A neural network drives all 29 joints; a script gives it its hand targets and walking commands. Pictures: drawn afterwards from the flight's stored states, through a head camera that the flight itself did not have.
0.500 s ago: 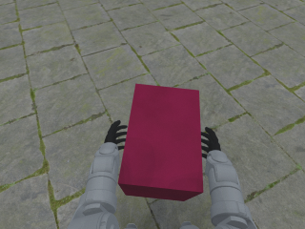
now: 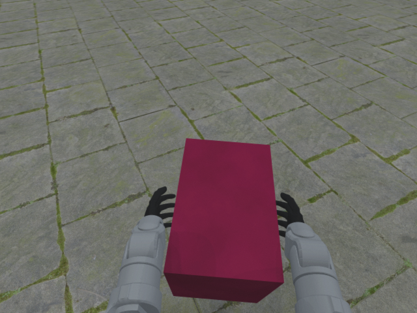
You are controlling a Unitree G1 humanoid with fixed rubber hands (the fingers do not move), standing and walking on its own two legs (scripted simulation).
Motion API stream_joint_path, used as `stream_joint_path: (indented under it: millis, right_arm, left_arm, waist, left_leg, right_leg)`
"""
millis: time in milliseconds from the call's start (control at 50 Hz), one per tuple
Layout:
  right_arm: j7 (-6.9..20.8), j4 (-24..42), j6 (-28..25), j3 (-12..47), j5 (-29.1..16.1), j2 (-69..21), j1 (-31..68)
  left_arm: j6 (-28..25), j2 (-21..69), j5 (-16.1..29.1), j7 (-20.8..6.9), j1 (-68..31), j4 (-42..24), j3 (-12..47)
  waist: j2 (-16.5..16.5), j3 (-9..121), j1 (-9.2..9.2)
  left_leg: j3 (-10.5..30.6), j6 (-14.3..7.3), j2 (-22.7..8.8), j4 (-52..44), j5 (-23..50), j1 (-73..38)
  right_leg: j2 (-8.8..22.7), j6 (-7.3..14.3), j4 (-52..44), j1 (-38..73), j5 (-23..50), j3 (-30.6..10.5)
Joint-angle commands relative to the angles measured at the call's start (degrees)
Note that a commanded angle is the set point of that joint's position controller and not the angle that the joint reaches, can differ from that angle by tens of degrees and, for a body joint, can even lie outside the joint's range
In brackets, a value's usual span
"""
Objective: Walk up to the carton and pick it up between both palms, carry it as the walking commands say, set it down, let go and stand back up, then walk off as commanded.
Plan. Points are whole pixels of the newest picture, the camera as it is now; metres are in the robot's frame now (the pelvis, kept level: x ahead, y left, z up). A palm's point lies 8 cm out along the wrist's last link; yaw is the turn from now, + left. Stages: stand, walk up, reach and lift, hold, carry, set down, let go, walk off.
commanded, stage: reach and lift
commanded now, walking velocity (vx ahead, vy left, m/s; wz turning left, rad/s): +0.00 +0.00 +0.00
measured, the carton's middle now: (221, 220) +0.36 -0.03 -0.06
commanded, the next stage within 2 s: hold in 1.88 s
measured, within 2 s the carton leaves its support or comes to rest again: neither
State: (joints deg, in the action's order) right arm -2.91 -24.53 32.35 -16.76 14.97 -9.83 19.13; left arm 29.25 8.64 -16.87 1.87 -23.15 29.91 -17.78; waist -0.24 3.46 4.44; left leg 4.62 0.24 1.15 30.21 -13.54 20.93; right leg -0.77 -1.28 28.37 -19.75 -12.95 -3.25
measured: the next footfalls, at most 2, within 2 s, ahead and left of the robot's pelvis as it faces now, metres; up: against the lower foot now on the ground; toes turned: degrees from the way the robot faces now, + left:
none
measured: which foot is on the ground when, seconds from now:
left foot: down 0.00-1.00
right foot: down 0.00-1.00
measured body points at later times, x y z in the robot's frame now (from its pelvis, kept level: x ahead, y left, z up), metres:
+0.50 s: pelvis -0.01 +0.00 +0.01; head -0.06 +0.01 +0.45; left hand +0.32 +0.12 +0.05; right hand +0.28 -0.17 +0.05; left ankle +0.02 +0.12 -0.74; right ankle +0.02 -0.13 -0.74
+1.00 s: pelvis +0.00 -0.01 +0.01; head -0.04 +0.00 +0.46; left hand +0.31 +0.14 +0.04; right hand +0.30 -0.16 +0.04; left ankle +0.02 +0.12 -0.74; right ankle +0.02 -0.13 -0.74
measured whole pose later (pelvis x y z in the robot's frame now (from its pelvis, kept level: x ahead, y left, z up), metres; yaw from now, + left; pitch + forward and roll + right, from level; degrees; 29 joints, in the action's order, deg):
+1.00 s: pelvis +0.00 -0.01 +0.01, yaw +0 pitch -6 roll +0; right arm -2.2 -18.5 44.1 -11.8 14.8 -9.2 17.2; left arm 42.2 9.2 -16.7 1.7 -18.3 19.2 -15.0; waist 0.4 1.0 1.4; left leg 5.0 0.9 0.6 23.7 -12.1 6.0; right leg -1.0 -0.4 22.8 -5.3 -12.0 -3.1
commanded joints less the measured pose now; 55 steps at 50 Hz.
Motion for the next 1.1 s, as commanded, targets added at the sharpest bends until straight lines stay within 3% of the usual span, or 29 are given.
stream_joint_path:
  millis: [0,40,60,80,120,160,180,200,220,240,260,320,340,360,380,400,420,440,520,580,640,660,800,860,900,920,1000,1020,1080]
  right_arm:
    - [14.3,7.1,-1.5,33.1,-13.4,-61.2,34.0]
    - [14.3,7.5,-0.6,32.7,-13.6,-60.2,32.6]
    - [14.4,8.4,0.0,32.9,-14.1,-59.8,32.3]
    - [14.3,8.9,0.4,33.2,-14.2,-59.8,32.2]
    - [14.5,9.5,1.7,32.4,-14.2,-59.4,33.7]
    - [14.8,10.1,2.9,34.7,-15.6,-60.8,34.2]
    - [14.9,8.0,3.6,32.6,-14.7,-59.6,33.1]
    - [15.0,7.5,3.9,31.2,-14.0,-58.3,33.7]
    - [14.9,10.1,4.5,34.0,-15.5,-59.5,33.6]
    - [15.1,11.5,4.9,34.9,-16.6,-59.3,34.4]
    - [15.0,11.1,5.2,34.9,-16.7,-59.1,34.6]
    - [15.3,10.1,6.5,33.3,-15.4,-57.2,36.6]
    - [15.7,9.5,7.1,34.7,-16.6,-58.7,36.9]
    - [15.9,10.5,6.7,33.7,-16.3,-57.6,36.3]
    - [15.8,12.6,6.6,35.6,-17.2,-58.0,37.2]
    - [15.9,12.7,6.9,36.9,-17.9,-58.4,36.6]
    - [16.0,11.8,7.4,35.7,-17.1,-57.4,36.9]
    - [16.0,11.3,7.7,34.3,-16.5,-56.8,36.1]
    - [16.6,9.3,6.8,33.0,-15.8,-56.3,41.1]
    - [16.9,6.7,6.7,32.0,-15.9,-57.4,39.4]
    - [16.2,11.0,6.3,35.3,-17.1,-58.9,41.5]
    - [16.0,11.1,6.3,35.4,-17.3,-59.1,40.9]
    - [16.1,8.4,7.6,32.4,-14.4,-57.0,36.2]
    - [16.2,12.5,6.8,35.6,-17.5,-57.7,37.6]
    - [15.8,11.3,7.0,35.4,-16.9,-57.7,35.8]
    - [15.6,12.8,7.0,36.1,-17.1,-57.0,35.8]
    - [14.8,15.8,6.9,38.6,-17.1,-57.3,32.7]
    - [14.8,15.4,7.2,38.6,-17.2,-57.2,30.8]
    - [14.8,16.1,7.8,38.6,-16.8,-56.9,28.4]
  left_arm:
    - [-0.9,58.4,13.8,-17.2,-31.1,-3.1,34.4]
    - [0.0,59.0,14.5,-17.2,-32.7,-5.1,35.8]
    - [1.0,59.0,14.6,-17.1,-30.1,-5.0,35.8]
    - [1.0,59.5,15.7,-17.1,-32.7,-6.1,36.7]
    - [2.6,58.1,14.0,-16.9,-28.8,-4.6,34.2]
    - [3.1,59.7,15.8,-17.0,-31.9,-8.3,37.3]
    - [3.6,58.0,15.4,-17.1,-34.3,-8.7,36.5]
    - [4.5,57.3,14.6,-17.2,-34.1,-7.3,35.4]
    - [5.0,59.0,16.1,-17.1,-31.0,-7.9,36.9]
    - [5.3,58.5,16.3,-16.9,-31.4,-10.4,37.1]
    - [6.1,59.1,16.5,-16.9,-32.3,-10.2,38.1]
    - [7.6,57.8,14.6,-17.1,-30.6,-6.8,34.0]
    - [7.5,58.3,16.0,-17.2,-33.1,-9.6,35.6]
    - [7.9,58.9,16.1,-17.1,-32.6,-9.6,36.2]
    - [8.3,58.6,15.4,-16.9,-30.9,-10.7,36.5]
    - [8.3,59.0,16.8,-16.6,-31.5,-12.8,37.5]
    - [8.8,57.0,15.9,-16.4,-30.8,-11.3,35.5]
    - [9.2,57.4,16.2,-16.3,-30.6,-10.2,35.2]
    - [9.0,57.5,15.5,-17.2,-35.2,-8.5,34.3]
    - [8.6,58.2,17.4,-17.3,-37.8,-11.1,36.1]
    - [8.8,61.1,19.3,-17.3,-36.6,-12.2,38.0]
    - [8.9,60.5,18.8,-17.2,-35.7,-12.6,37.7]
    - [9.9,58.2,16.9,-17.3,-33.3,-11.2,35.3]
    - [9.7,58.4,18.3,-16.9,-31.8,-14.0,37.4]
    - [9.6,57.9,18.0,-16.4,-33.2,-15.0,37.3]
    - [9.7,58.0,18.1,-16.3,-29.5,-14.9,37.4]
    - [9.9,57.0,18.3,-15.7,-26.9,-17.5,39.2]
    - [10.1,57.0,18.4,-15.6,-26.8,-18.8,39.7]
    - [10.2,56.4,19.1,-15.7,-25.1,-20.5,40.5]
  waist:
    - [2.7,24.8,0.12]
    - [-0.8,23.9,1.23]
    - [-0.1,24.0,0.46]
    - [0.4,23.4,2.53]
    - [0.7,18.6,0.12]
    - [1.2,20.8,-0.18]
    - [0.8,18.4,1.02]
    - [-1.1,16.8,0.79]
    - [1.6,18.4,0.69]
    - [0.4,18.4,-0.71]
    - [-1.5,18.3,0.38]
    - [0.1,11.4,-1.11]
    - [1.1,13.9,-1.42]
    - [-1.0,14.2,-0.54]
    - [-2.1,17.0,-2.55]
    - [-0.3,18.5,-1.56]
    - [0.8,15.4,-2.21]
    - [1.1,11.5,-1.21]
    - [-1.1,10.8,-2.67]
    - [0.5,14.3,-1.81]
    - [1.0,18.2,-1.83]
    - [-0.8,20.4,-1.7]
    - [0.0,10.5,-1.54]
    - [-1.5,15.8,-3.19]
    - [-1.9,15.1,-2.15]
    - [-0.5,16.3,-3.39]
    - [1.2,18.5,-2.73]
    - [-1.2,16.3,-3.3]
    - [1.5,16.2,-2.85]
  left_leg:
    - [1.1,-1.2,4.0,-4.8,11.2,-12.5]
    - [0.8,-0.9,4.2,-5.4,11.0,-12.7]
    - [1.4,-0.7,4.3,-5.8,13.4,-14.1]
    - [1.7,-0.7,3.7,-5.5,12.2,-15.2]
    - [1.3,-1.2,3.9,-6.5,10.4,-14.1]
    - [1.9,-0.9,3.5,-7.5,9.9,-15.7]
    - [1.6,-0.8,3.3,-7.8,7.7,-14.9]
    - [1.3,-0.5,3.6,-8.1,7.8,-13.9]
    - [1.9,-0.7,3.2,-7.9,8.6,-17.6]
    - [1.2,-0.6,3.6,-7.8,10.0,-17.0]
    - [1.5,-0.4,3.5,-7.7,9.7,-16.7]
    - [0.8,-1.0,3.5,-8.8,2.8,-15.3]
    - [1.1,-1.0,2.8,-9.1,3.2,-16.5]
    - [1.3,-0.8,2.7,-9.4,5.2,-16.5]
    - [0.8,-0.3,3.4,-9.1,8.8,-17.2]
    - [1.4,-0.3,2.8,-8.8,9.9,-19.4]
    - [0.9,-0.6,3.0,-8.8,8.2,-18.4]
    - [1.0,-0.8,2.9,-9.3,6.5,-17.8]
    - [0.3,-0.8,2.7,-10.3,-2.2,-15.1]
    - [0.1,-0.3,2.5,-9.3,3.7,-18.0]
    - [0.5,0.1,2.9,-8.4,8.6,-19.5]
    - [0.6,0.3,3.1,-8.4,9.8,-20.0]
    - [0.7,0.2,3.0,-10.4,5.4,-17.4]
    - [0.6,0.6,3.4,-9.5,9.9,-18.0]
    - [0.7,0.7,3.2,-9.3,11.1,-19.6]
    - [1.1,0.6,3.3,-9.4,13.3,-19.0]
    - [1.3,0.2,3.7,-8.7,16.0,-21.6]
    - [0.6,0.6,4.1,-9.0,16.6,-20.2]
    - [1.5,0.4,3.8,-9.2,16.6,-21.6]
  right_leg:
    - [-4.7,-0.4,-2.5,14.1,15.1,-0.2]
    - [-4.2,0.0,-3.6,16.6,16.0,-1.2]
    - [-4.8,-0.3,-3.6,17.2,17.9,-0.4]
    - [-4.0,0.0,-4.3,15.7,17.2,-1.4]
    - [-4.0,0.3,-5.2,14.9,14.2,-1.3]
    - [-4.6,0.2,-5.0,17.2,13.8,-0.9]
    - [-4.4,0.4,-5.6,15.7,12.0,-0.9]
    - [-3.9,0.5,-6.4,16.4,11.9,-1.0]
    - [-4.1,0.3,-6.2,16.7,12.0,-0.9]
    - [-3.6,0.4,-6.4,17.6,13.3,-1.4]
    - [-3.2,0.7,-6.4,18.1,13.0,-1.7]
    - [-3.4,1.0,-7.7,15.2,5.4,-1.1]
    - [-3.5,1.0,-7.8,16.1,5.7,-1.3]
    - [-3.7,1.2,-7.5,16.9,7.8,-1.1]
    - [-3.5,0.9,-7.6,20.4,11.3,-1.3]
    - [-3.5,0.8,-7.2,19.4,12.0,-1.2]
    - [-3.4,0.7,-7.6,17.6,10.4,-1.1]
    - [-3.4,1.1,-7.7,16.2,8.5,-1.0]
    - [-3.4,1.8,-8.1,16.2,0.5,-0.7]
    - [-3.5,1.8,-8.0,15.9,4.2,-0.6]
    - [-3.7,1.4,-7.4,18.3,8.6,-0.3]
    - [-3.6,1.6,-7.4,19.4,10.2,-0.7]
    - [-3.6,1.6,-8.4,17.0,6.1,-0.2]
    - [-3.7,1.6,-7.7,20.3,10.9,-0.7]
    - [-3.5,1.4,-7.7,18.9,12.0,-0.7]
    - [-3.8,1.0,-7.6,20.6,13.8,-0.7]
    - [-3.8,0.6,-7.3,20.9,18.1,-1.4]
    - [-3.3,0.7,-7.1,21.8,19.8,-1.6]
    - [-4.1,0.5,-8.1,20.7,18.1,-1.4]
